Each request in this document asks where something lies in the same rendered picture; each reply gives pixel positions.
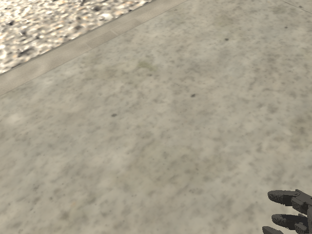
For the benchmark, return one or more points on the right robot hand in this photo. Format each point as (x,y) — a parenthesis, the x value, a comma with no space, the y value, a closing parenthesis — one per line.
(299,201)

